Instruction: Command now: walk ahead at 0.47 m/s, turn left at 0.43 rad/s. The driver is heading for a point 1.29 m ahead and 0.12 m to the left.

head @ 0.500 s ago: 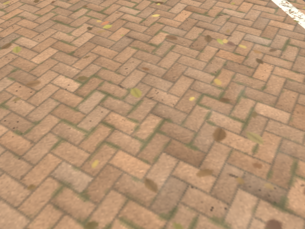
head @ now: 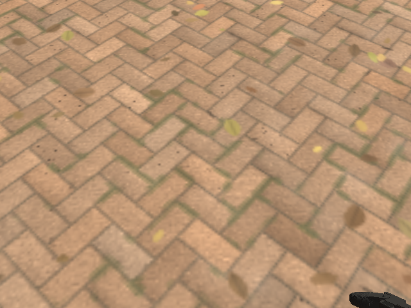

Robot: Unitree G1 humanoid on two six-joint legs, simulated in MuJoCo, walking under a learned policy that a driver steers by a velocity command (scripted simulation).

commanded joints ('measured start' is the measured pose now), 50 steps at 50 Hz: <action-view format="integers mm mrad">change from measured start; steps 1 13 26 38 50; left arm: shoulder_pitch -39 -431 -76 -136 26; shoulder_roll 110 79 173 180 90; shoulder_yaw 11 33 72 61 16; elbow -140 -326 -274 -229 -200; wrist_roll -42 2 -26 -29 -30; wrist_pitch -93 -56 -68 -42 -34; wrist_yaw -28 2 -36 -28 -22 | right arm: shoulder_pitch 368 315 436 110 487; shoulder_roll -199 -173 -165 -47 -241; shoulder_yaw -60 -49 -24 3 -70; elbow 50 -13 -26 -127 -73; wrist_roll -13 -6 18 -21 -27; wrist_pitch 6 -2 -4 -7 -4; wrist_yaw -17 -65 -61 -46 -38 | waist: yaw -160 -84 54 11 -166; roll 171 59 -153 -67 245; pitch -279 1 -239 -15 -448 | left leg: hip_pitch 882 198 -243 -70 949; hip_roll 368 117 22 137 474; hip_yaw -864 -312 -280 -92 -778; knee -392 -457 651 30 -300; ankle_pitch -296 65 -372 152 -131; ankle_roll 252 107 -69 -121 194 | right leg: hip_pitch -810 -565 256 -178 -729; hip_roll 47 -5 -334 -124 73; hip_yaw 192 101 731 157 165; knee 726 -123 -453 -621 487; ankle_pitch -5 573 27 539 -112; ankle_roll -39 29 -286 -219 -37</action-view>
